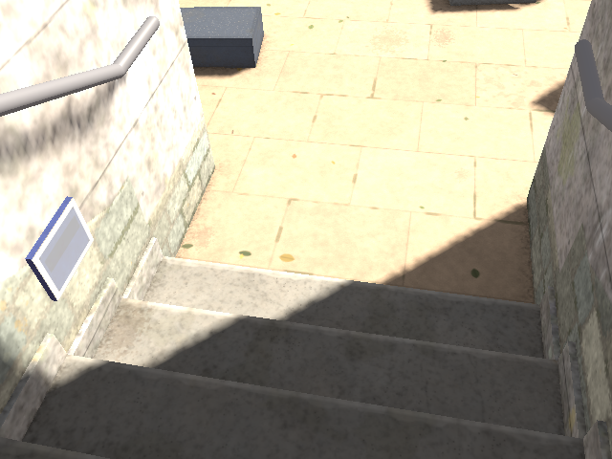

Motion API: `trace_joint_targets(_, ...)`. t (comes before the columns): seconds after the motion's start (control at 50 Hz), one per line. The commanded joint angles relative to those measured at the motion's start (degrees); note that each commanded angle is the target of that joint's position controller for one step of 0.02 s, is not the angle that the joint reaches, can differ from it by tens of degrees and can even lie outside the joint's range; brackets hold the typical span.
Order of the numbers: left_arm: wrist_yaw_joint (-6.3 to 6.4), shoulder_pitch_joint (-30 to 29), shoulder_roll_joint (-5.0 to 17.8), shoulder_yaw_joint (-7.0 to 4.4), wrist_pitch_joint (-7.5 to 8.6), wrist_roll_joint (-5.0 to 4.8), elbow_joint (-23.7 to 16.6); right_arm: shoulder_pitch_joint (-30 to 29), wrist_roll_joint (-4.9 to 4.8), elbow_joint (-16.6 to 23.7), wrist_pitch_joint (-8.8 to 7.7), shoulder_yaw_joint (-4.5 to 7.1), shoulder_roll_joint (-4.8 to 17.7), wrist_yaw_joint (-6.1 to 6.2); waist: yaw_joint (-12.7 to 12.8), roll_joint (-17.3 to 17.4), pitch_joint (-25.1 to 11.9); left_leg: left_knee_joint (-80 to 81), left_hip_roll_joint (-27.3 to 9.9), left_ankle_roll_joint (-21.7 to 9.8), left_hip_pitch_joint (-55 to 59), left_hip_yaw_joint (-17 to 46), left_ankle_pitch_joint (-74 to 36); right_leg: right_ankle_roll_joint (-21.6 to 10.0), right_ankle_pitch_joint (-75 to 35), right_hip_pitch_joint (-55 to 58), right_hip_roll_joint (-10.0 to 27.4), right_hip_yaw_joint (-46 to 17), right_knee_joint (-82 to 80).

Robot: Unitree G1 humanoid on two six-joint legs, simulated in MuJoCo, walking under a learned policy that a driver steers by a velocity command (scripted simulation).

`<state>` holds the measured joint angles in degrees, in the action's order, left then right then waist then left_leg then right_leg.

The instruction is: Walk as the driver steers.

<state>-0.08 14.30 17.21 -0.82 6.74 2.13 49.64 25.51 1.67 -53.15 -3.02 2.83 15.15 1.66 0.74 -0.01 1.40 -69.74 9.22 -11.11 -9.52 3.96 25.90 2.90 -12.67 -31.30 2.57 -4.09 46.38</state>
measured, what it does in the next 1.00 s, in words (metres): goes down: right foot 0.27 m lower, then left foot 0.05 m lower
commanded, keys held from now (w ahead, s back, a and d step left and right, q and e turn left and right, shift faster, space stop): w+q+shift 0.22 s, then w+shift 0.04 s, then e+shift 0.74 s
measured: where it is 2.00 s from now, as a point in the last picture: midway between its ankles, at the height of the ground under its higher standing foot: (348, 332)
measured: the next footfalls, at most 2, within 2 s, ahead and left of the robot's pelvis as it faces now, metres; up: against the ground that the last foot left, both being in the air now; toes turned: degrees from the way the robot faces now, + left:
right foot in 0.08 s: +0.21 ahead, -0.17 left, -0.27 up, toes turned +15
left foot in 0.30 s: +0.51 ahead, -0.04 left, -0.32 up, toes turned +11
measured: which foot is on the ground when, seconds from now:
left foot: up 0.00-0.28, down 0.30-0.44, up 0.46-0.74, down 0.76-1.00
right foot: up 0.00-0.06, down 0.08-0.30, up 0.32-0.52, down 0.54-0.76, up 0.78-1.00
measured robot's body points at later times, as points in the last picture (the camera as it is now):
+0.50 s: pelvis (404, 333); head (477, 107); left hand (260, 386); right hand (480, 313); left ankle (326, 454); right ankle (410, 420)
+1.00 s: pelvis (376, 226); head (394, 49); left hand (271, 232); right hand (483, 211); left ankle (328, 385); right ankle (406, 344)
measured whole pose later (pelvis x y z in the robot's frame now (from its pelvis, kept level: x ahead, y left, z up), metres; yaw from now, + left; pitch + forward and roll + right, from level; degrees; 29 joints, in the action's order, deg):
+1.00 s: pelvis +0.95 -0.09 -0.51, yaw -4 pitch +2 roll +3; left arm -5.5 19.3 15.1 -2.3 3.7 5.9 43.9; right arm 13.3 6.2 -42.4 -7.3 3.9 16.5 2.0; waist 2.4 -1.7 -2.7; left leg -31.0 -6.0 0.7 -12.1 -18.4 18.6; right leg 3.5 6.5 -43.2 4.9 -0.1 67.2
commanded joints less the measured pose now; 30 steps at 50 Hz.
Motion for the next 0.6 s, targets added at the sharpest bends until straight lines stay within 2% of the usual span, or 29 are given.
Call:
trace_joint_targets(0.02,0.74,47.81,5.87,-1.88,-1.16,0.11,14.60,-33.10,-0.54,9.81,-2.90,4.01,11.06,0.57,27.56,-10.43,-3.47,-22.03,1.25,3.02,-44.63,4.73,2.78,-0.83,-23.12,56.43,3.02,0.14,-12.61)
trace_joint_targets(0.04,-0.03,41.30,4.99,-1.58,0.02,-0.27,10.96,-38.09,0.84,11.19,-2.55,4.30,11.02,0.91,27.57,-6.54,3.20,-32.30,3.19,5.58,-43.59,0.63,15.40,-4.25,-11.79,48.07,7.17,-6.43,-22.77)
trace_joint_targets(0.06,-0.05,37.80,6.65,-2.10,1.06,-0.30,9.92,-38.55,0.26,12.07,-2.31,3.77,7.49,0.96,23.81,0.48,5.65,-40.98,4.03,4.37,-45.32,3.88,16.20,-5.85,-6.40,43.68,9.19,-9.91,-20.53)
trace_joint_targets(0.08,-0.42,34.67,3.75,-1.30,1.57,-0.88,9.14,-34.10,-0.36,13.44,-1.95,2.63,3.75,0.49,17.78,3.43,7.40,-37.67,3.16,3.93,-45.02,4.00,14.88,-4.08,-6.04,37.05,9.24,-9.12,-22.28)
trace_joint_targets(0.1,0.54,26.84,4.63,-1.35,1.37,-0.95,7.54,-28.42,-0.50,15.62,0.27,0.92,-2.01,-1.26,10.30,1.22,6.16,-29.99,0.55,4.01,-47.92,1.39,10.14,-2.59,0.97,36.55,9.31,-10.00,-23.74)
trace_joint_targets(0.12,1.80,19.08,7.51,-1.01,2.29,-1.07,5.93,-25.61,0.28,20.71,1.76,-1.28,-6.47,-2.79,2.85,-21.95,12.19,-15.22,-0.67,6.00,-43.43,-4.28,2.85,1.95,29.67,15.02,9.61,-24.22,-33.40)
trace_joint_targets(0.14,1.93,21.21,-0.95,1.55,3.75,-4.99,7.70,-27.19,1.85,20.11,0.50,-2.31,-6.09,-2.61,4.52,-26.61,24.27,-18.82,-6.38,7.14,-46.23,-6.74,-0.08,-0.88,9.69,3.11,9.43,-32.51,-30.20)
trace_joint_targets(0.16,2.23,12.54,3.44,0.33,4.18,-2.30,5.21,-21.72,1.49,19.73,0.19,-2.47,-7.18,-2.29,-1.19,-32.41,22.34,-19.60,-7.93,7.52,-49.74,0.33,-2.24,-5.34,27.03,-1.59,14.92,-41.80,-29.08)
trace_joint_targets(0.18,3.54,8.65,-1.85,0.64,5.78,-0.41,3.75,-24.89,2.41,16.96,-1.94,-2.61,-2.35,-1.81,-1.80,-12.82,26.67,-2.28,-10.56,8.03,-46.09,2.23,-20.04,-3.99,43.00,-11.14,11.36,-32.95,-23.68)
trace_joint_targets(0.2,4.41,5.30,-6.75,2.47,7.15,1.82,2.12,-22.07,0.97,15.35,-3.31,-2.25,-0.27,-3.27,-4.68,-1.75,19.84,9.53,-4.12,9.31,-19.43,-6.26,-44.19,-3.39,56.93,-27.29,5.61,-16.15,-21.67)
trace_joint_targets(0.22,4.23,10.68,-4.81,2.06,7.46,-0.69,3.26,-22.07,0.71,13.40,-3.74,-1.75,0.16,-4.63,-1.96,3.32,13.55,17.48,-1.28,9.39,-7.40,-15.22,-49.07,-1.01,37.18,-21.94,1.17,-1.53,-20.90)
trace_joint_targets(0.24,4.02,14.40,-0.63,1.36,7.10,-4.01,5.00,-20.23,-0.17,12.48,-2.88,-2.39,-2.62,-5.31,-1.50,3.55,8.89,15.75,-1.07,8.92,4.90,-16.04,-43.43,-1.57,19.99,-23.36,2.51,-1.94,-19.01)
trace_joint_targets(0.28,3.47,14.23,-0.45,1.61,6.88,-8.83,6.73,-1.62,1.32,5.53,-2.87,-3.22,-3.54,-4.06,-10.95,3.69,0.79,15.05,-1.55,0.33,18.40,-10.05,-49.00,2.52,-7.24,-20.40,2.82,0.08,8.79)
trace_joint_targets(0.3,2.69,8.40,5.16,0.65,6.21,-8.19,4.99,13.87,1.13,0.25,-3.13,-2.18,1.23,-2.39,-21.09,7.68,-5.00,26.95,-2.05,-2.36,27.85,-8.13,-54.56,3.77,-8.89,-21.41,0.70,2.33,31.42)
trace_joint_targets(0.32,2.13,4.79,8.03,-0.43,5.11,-8.01,4.16,21.31,1.23,-2.14,-2.90,-0.61,5.87,-1.58,-26.95,10.65,-8.11,35.38,-14.71,-8.22,36.80,5.35,-50.30,3.85,35.59,-28.30,-2.97,4.21,64.02)
trace_joint_targets(0.34,1.64,16.88,4.25,0.82,3.75,-9.30,-1.12,6.75,-0.86,2.93,-2.29,0.55,10.98,-0.06,-12.92,15.64,-21.54,38.79,-35.36,-13.10,49.96,43.11,-17.83,1.86,53.52,-44.31,-5.21,-5.45,63.50)
trace_joint_targets(0.36,1.89,9.32,8.52,-0.01,2.92,-3.85,-2.34,-2.67,0.77,7.18,-2.57,-0.40,6.17,1.35,-11.02,1.15,-15.09,40.88,-35.54,-12.08,30.69,45.72,-8.24,-1.42,47.83,-37.21,0.75,-11.82,52.90)
trace_joint_targets(0.38,1.53,8.09,7.19,-0.75,1.07,-0.54,-2.25,-8.08,1.48,4.86,-4.23,-1.25,4.78,1.76,-5.07,1.97,-3.42,38.92,-35.00,-11.72,16.61,39.93,-16.36,-2.68,48.21,-36.21,0.05,-11.89,48.30)
trace_joint_targets(0.4,1.24,8.39,1.58,0.47,-0.93,1.67,-1.30,-12.60,1.78,6.24,-5.99,-2.13,1.64,1.46,-1.84,-3.43,2.77,39.34,-31.75,-5.23,5.19,24.08,-19.61,-4.29,57.87,-31.22,3.25,-13.97,33.80)
trace_joint_targets(0.42,1.32,13.44,-0.42,0.61,-2.36,2.75,-0.03,-21.22,2.01,7.97,-7.19,-1.14,4.10,1.13,4.63,-0.11,7.55,39.02,-30.68,-0.98,-11.91,15.33,-14.90,-4.22,55.86,-19.13,3.83,-10.69,25.81)
trace_joint_targets(0.44,4.26,25.59,-2.69,1.07,-0.66,8.86,5.62,-28.72,6.90,14.95,-8.90,-6.50,-6.93,-2.02,6.70,-19.19,18.29,34.95,-21.85,8.92,-43.81,-5.39,-0.99,-2.63,10.66,6.92,6.90,-6.42,-4.72)
trace_joint_targets(0.46,2.90,34.67,-11.19,1.89,0.12,7.73,10.18,-33.97,8.33,16.66,-8.92,-4.64,0.02,-4.69,15.87,-11.52,14.37,26.78,-14.97,9.41,-56.76,-18.35,9.47,-0.99,-11.94,30.76,1.42,0.63,-16.98)
trace_joint_targets(0.48,1.97,44.25,-10.63,0.37,1.78,5.26,13.79,-39.02,11.87,17.32,-8.52,-2.82,4.19,-5.98,24.09,-4.43,5.01,31.00,-14.13,11.03,-66.78,-19.71,9.02,0.32,-5.40,52.88,-2.14,3.82,0.07)
trace_joint_targets(0.5,1.52,65.16,-7.11,-1.48,3.39,4.34,23.71,-44.65,10.46,21.67,-8.43,-1.92,3.09,-7.47,31.49,-13.78,-0.19,25.38,-9.80,13.39,-63.77,-23.75,10.58,0.41,4.76,54.55,-6.65,7.49,8.42)
trace_joint_targets(0.52,1.09,76.74,-6.88,-2.50,4.32,5.88,28.66,-47.55,6.50,26.68,-7.29,-0.63,3.62,-7.87,33.95,-13.89,2.25,18.82,-12.77,13.62,-65.82,-15.32,9.30,-1.52,21.88,47.04,-4.41,-7.29,8.34)
trace_joint_targets(0.54,0.50,63.77,-3.92,-3.59,4.39,6.02,25.21,-50.01,3.71,30.91,-6.48,-0.94,1.77,-6.55,28.89,-13.72,6.22,16.38,-11.57,9.92,-61.51,-14.45,7.75,-3.51,28.38,30.34,-5.99,-12.23,-2.49)
trace_joint_targets(0.56,0.79,28.41,15.67,-7.28,3.28,-0.24,8.75,-30.69,5.06,33.34,-3.76,-1.84,-5.22,-7.31,5.57,-26.87,8.28,10.85,-6.09,11.21,-54.61,-14.19,14.34,-22.87,56.98,-2.88,6.73,-58.51,-32.03)
trace_joint_targets(0.58,1.10,5.42,19.97,-7.59,3.30,0.03,-1.77,-25.31,5.27,29.45,-0.73,-4.34,-6.00,-8.51,1.41,-25.07,11.43,0.88,-9.83,10.42,-44.28,-5.23,-17.82,-25.99,90.62,-24.90,6.17,-62.76,-42.94)
trace_joint_targets(0.6,1.23,-0.79,13.65,-5.35,3.87,-0.10,-5.76,-24.86,6.42,25.12,0.96,-3.66,-1.63,-8.74,2.98,-19.94,8.73,3.18,-14.33,11.62,-44.00,1.20,-37.84,-24.42,79.40,-29.30,3.56,-55.15,-36.90)
Keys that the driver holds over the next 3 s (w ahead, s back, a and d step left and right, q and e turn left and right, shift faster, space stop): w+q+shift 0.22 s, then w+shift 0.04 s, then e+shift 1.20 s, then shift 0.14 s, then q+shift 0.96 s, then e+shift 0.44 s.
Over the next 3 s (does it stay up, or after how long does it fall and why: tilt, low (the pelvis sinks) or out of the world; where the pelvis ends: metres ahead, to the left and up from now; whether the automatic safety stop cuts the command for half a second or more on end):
stays up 1.32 -0.01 -0.65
